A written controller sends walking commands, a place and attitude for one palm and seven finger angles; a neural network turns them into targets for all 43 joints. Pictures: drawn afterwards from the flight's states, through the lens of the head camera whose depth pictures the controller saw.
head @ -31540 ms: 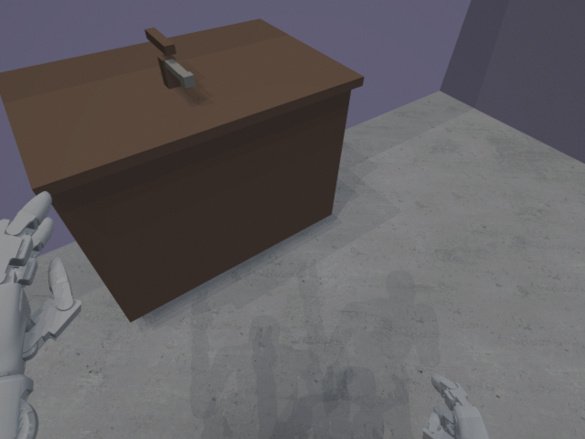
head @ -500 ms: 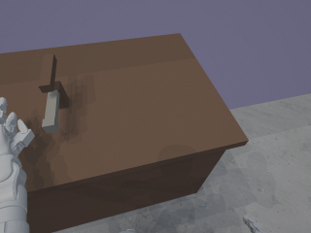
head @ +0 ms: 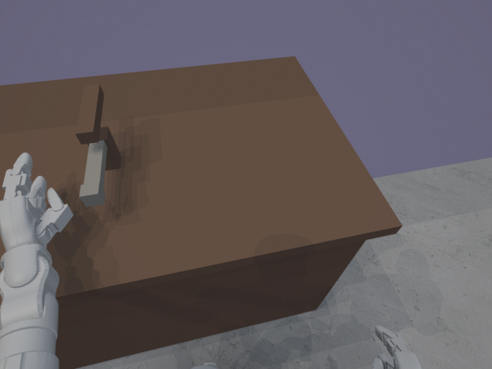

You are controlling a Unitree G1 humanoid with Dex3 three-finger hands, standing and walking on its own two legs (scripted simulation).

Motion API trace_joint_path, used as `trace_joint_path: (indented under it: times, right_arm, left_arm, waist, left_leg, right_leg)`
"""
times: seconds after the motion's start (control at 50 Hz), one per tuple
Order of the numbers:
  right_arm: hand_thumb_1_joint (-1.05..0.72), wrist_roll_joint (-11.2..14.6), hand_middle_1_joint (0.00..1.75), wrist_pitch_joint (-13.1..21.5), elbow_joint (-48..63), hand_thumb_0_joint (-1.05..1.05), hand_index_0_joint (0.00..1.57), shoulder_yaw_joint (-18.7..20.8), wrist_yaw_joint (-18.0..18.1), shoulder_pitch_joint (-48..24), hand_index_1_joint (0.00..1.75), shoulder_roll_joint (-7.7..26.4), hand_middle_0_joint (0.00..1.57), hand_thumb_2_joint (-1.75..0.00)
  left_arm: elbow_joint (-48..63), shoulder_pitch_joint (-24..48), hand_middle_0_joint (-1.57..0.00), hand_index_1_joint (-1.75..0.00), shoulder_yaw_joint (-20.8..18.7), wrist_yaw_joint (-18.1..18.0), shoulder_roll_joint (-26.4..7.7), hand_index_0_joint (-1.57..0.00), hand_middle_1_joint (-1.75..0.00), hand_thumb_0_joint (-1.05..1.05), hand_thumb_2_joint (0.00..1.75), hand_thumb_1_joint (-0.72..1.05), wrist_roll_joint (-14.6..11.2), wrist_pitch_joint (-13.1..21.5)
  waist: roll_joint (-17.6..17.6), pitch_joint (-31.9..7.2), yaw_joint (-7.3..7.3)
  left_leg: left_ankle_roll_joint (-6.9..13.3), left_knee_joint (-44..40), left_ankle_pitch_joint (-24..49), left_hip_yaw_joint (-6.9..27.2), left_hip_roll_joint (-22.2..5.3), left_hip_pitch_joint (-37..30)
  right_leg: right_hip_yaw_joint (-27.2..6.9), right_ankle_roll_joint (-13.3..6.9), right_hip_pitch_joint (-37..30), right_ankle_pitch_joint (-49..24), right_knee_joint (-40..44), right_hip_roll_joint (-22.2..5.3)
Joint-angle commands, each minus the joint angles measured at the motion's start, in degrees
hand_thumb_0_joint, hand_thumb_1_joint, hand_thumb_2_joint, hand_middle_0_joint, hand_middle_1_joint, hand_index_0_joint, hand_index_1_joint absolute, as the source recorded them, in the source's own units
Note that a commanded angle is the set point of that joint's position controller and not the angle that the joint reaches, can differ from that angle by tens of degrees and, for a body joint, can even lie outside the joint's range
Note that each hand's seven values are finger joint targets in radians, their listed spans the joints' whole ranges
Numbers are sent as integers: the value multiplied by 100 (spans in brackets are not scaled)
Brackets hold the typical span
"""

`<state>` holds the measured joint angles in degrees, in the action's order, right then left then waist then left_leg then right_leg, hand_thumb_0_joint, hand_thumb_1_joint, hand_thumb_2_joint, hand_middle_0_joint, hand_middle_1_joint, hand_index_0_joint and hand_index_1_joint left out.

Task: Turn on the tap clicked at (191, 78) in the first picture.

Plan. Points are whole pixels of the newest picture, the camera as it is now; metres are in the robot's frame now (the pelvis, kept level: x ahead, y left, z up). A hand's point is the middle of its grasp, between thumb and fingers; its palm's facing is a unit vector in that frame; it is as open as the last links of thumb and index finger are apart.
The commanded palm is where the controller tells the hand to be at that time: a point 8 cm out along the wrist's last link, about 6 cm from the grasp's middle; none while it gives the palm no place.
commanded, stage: push the lever round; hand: left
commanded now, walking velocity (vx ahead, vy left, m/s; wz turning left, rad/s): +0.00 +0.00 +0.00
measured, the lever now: (92, 194) +0.36 +0.28 +0.08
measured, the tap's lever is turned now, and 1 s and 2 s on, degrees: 0 5 39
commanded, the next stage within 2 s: none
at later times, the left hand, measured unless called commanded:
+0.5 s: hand (84, 208) +0.33 +0.28 +0.07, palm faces +0.48 -0.87 -0.08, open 7.8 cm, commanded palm +0.29 +0.32 +0.07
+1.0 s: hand (95, 208) +0.34 +0.27 +0.07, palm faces +0.55 -0.84 -0.05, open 7.8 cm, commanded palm +0.30 +0.29 +0.07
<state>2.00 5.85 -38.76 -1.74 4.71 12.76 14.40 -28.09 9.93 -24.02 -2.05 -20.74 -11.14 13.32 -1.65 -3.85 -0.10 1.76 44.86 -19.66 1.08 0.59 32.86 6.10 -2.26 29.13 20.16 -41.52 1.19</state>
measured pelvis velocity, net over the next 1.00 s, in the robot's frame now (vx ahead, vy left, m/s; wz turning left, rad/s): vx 0.00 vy -0.01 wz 0.01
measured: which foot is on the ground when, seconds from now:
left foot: down 0.00-1.00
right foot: down 0.00-1.00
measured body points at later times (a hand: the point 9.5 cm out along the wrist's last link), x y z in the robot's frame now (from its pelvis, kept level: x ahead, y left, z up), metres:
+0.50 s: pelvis +0.00 -0.01 +0.00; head +0.04 -0.01 +0.45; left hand +0.30 +0.33 +0.08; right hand +0.12 -0.27 -0.11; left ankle +0.03 +0.10 -0.71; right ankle +0.01 -0.10 -0.71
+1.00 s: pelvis +0.00 -0.01 +0.00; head +0.03 -0.01 +0.45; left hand +0.30 +0.31 +0.08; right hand +0.14 -0.26 -0.10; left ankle +0.03 +0.10 -0.71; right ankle +0.01 -0.10 -0.71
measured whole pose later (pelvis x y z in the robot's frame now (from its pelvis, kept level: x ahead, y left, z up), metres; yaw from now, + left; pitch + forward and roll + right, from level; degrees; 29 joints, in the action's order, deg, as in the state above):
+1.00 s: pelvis +0.00 -0.01 +0.00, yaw +0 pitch +7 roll -2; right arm 1.2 4.5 -39.1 -1.0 3.4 12.7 14.5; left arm -25.8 10.7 -19.5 -12.3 -14.8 -8.6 14.2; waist -1.7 -4.3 -0.3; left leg 1.0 45.8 -19.8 1.8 0.2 33.6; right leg 6.7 -3.1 29.8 20.6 -42.7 1.6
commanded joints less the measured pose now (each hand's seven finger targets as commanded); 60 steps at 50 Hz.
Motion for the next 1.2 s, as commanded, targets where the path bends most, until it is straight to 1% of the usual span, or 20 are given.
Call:
trace_joint_path:
  times: [0.0, 0.06, 0.08, 0.14, 0.18, 0.24, 0.3, 0.46, 0.54, 0.56, 0.62, 0.72, 0.84, 0.88, 0.94, 0.98, 1.04, 1.08, 1.14, 1.18]
  right_arm:
    - [-90, -9, 30, 243, 664, 0, 20, 325, 111, -89, 30, 931, 20, -90]
    - [-90, -46, 30, 230, 670, 0, 20, 345, 73, -49, 30, 905, 20, -90]
    - [-90, -53, 30, 237, 692, 0, 20, 342, 46, -41, 30, 901, 20, -90]
    - [-90, -55, 30, 184, 637, 0, 20, 355, 41, 0, 30, 922, 20, -90]
    - [-90, -46, 30, 164, 709, 0, 20, 348, 20, -26, 30, 906, 20, -90]
    - [-90, -50, 30, 149, 717, 0, 20, 373, 7, -16, 30, 895, 20, -90]
    - [-90, -46, 30, 128, 729, 0, 20, 388, -26, -18, 30, 902, 20, -90]
    - [-90, -28, 30, 168, 659, 0, 20, 373, 10, -95, 30, 902, 20, -90]
    - [-90, -39, 30, 179, 668, 0, 20, 386, 2, -125, 30, 874, 20, -90]
    - [-90, -54, 30, 188, 691, 0, 20, 380, -16, -140, 30, 849, 20, -90]
    - [-90, -48, 30, 180, 688, 0, 20, 366, -25, -146, 30, 874, 20, -90]
    - [-90, -45, 30, 140, 738, 0, 20, 349, -26, -220, 30, 842, 20, -90]
    - [-90, -61, 30, 115, 692, 0, 20, 346, -34, -257, 30, 822, 20, -90]
    - [-90, -70, 30, 121, 724, 0, 20, 337, -49, -288, 30, 812, 20, -90]
    - [-90, -87, 30, 114, 667, 0, 20, 347, -42, -281, 30, 822, 20, -90]
    - [-90, -93, 30, 113, 654, 0, 20, 344, -51, -306, 30, 795, 20, -90]
    - [-90, -127, 30, 113, 610, 0, 20, 368, -63, -287, 30, 810, 20, -90]
    - [-90, -143, 30, 100, 634, 0, 20, 357, -90, -312, 30, 779, 20, -90]
    - [-90, -169, 30, 58, 603, 0, 20, 369, -91, -347, 30, 786, 20, -90]
    - [-90, -177, 30, 33, 628, 0, 20, 345, -113, -386, 30, 749, 20, -90]
  left_arm:
    - [1137, 1829, -15, -15, -243, -49, -1390, -15, -15, 0, 90, 90, 21, 345]
    - [1339, 1770, -15, -15, -332, -157, -1481, -15, -15, 0, 90, 90, 106, 484]
    - [1324, 1677, -15, -15, -236, -167, -1352, -15, -15, 0, 90, 90, 104, 493]
    - [1152, 1485, -15, -15, -546, -203, -1635, -15, -15, 0, 90, 90, 104, 478]
    - [1219, 1454, -15, -15, -334, -177, -1408, -15, -15, 0, 90, 90, 71, 434]
    - [1425, 1260, -15, -15, -581, -232, -1603, -15, -15, 0, 90, 90, 85, 460]
    - [1402, 1042, -15, -15, -451, -229, -1413, -15, -15, 0, 90, 90, 17, 444]
    - [1477, 1555, -15, -15, -18, -344, -1066, -15, -15, 0, 90, 90, 104, 503]
    - [1631, 1508, -15, -15, -140, -447, -1185, -15, -15, 0, 90, 90, 178, 544]
    - [1736, 1489, -15, -15, 80, -462, -960, -15, -15, 0, 90, 90, 194, 554]
    - [1511, 1390, -15, -15, -16, -470, -1025, -15, -15, 0, 90, 90, 131, 503]
    - [1491, 1425, -15, -15, -15, -529, -959, -15, -15, 0, 90, 90, 108, 468]
    - [1463, 1675, -15, -15, 46, -834, -838, -15, -15, 0, 90, 90, 245, 446]
    - [1596, 1904, -15, -15, 411, -922, -514, -15, -15, 0, 90, 90, 304, 457]
    - [1511, 1883, -15, -15, 318, -1103, -591, -15, -15, 0, 90, 90, 389, 447]
    - [1591, 2163, -15, -15, 648, -1207, -283, -15, -15, 0, 90, 90, 439, 448]
    - [1622, 2030, -15, -15, 494, -1436, -367, -15, -15, 0, 90, 90, 519, 431]
    - [1719, 2213, -15, -15, 823, -1541, -69, -15, -15, 0, 90, 90, 583, 422]
    - [1591, 2076, -15, -15, 618, -1761, -182, -15, -15, 0, 90, 90, 653, 365]
    - [1691, 2423, -15, -15, 883, -1888, 33, -15, -15, 0, 90, 90, 711, 352]
  waist:
    - [-245, -1321, -111]
    - [-478, -1637, -55]
    - [-422, -1636, -53]
    - [-317, -1596, -5]
    - [-319, -1587, -24]
    - [-501, -1698, 81]
    - [-225, -1554, 12]
    - [-212, -1376, -154]
    - [-371, -1545, -59]
    - [-470, -1600, -79]
    - [-97, -1444, -83]
    - [-160, -1397, -62]
    - [-267, -1322, -93]
    - [-216, -1376, -182]
    - [-250, -1379, -152]
    - [-224, -1402, -253]
    - [-197, -1538, -175]
    - [-170, -1566, -225]
    - [-180, -1491, -156]
    - [-154, -1505, -239]
  left_leg:
    - [-21, -697, 694, 412, -4, -851]
    - [-53, -642, 939, 415, -12, -1012]
    - [-50, -626, 984, 406, -10, -1008]
    - [-28, -576, 1150, 364, -11, -858]
    - [-8, -581, 1153, 299, 9, -817]
    - [-22, -581, 1404, 307, 0, -912]
    - [-10, -584, 1359, 264, -14, -799]
    - [16, -624, 834, 311, 4, -803]
    - [-1, -617, 1010, 307, -1, -911]
    - [-11, -603, 1082, 295, 6, -1017]
    - [12, -607, 889, 275, 16, -759]
    - [30, -588, 847, 220, 35, -699]
    - [28, -565, 643, 264, 41, -666]
    - [18, -578, 548, 309, 34, -754]
    - [11, -577, 531, 358, 31, -741]
    - [-4, -573, 462, 367, 19, -822]
    - [-30, -577, 584, 422, 15, -876]
    - [-43, -562, 619, 417, 20, -902]
    - [-40, -583, 585, 409, 25, -839]
    - [-50, -585, 509, 418, 25, -857]
  right_leg:
    - [-415, 42, -259, -774, 601, 18]
    - [-418, 33, -345, -921, 510, 17]
    - [-407, 35, -352, -969, 506, 20]
    - [-437, 42, -492, -1193, 491, 16]
    - [-451, 55, -569, -1280, 517, 3]
    - [-453, 34, -704, -1452, 488, 9]
    - [-437, 59, -695, -1496, 529, 18]
    - [-460, 70, -417, -995, 576, 9]
    - [-472, 47, -539, -1134, 542, -4]
    - [-463, 48, -509, -1192, 525, -1]
    - [-479, 67, -568, -1120, 590, -1]
    - [-516, 76, -609, -1144, 623, -25]
    - [-525, 70, -449, -905, 627, -32]
    - [-484, 68, -333, -778, 611, -24]
    - [-484, 55, -305, -732, 599, -23]
    - [-463, 58, -209, -680, 594, -23]
    - [-438, 41, -275, -762, 550, -19]
    - [-425, 47, -261, -796, 526, -28]
    - [-427, 48, -278, -751, 550, -28]
    - [-419, 53, -235, -699, 546, -35]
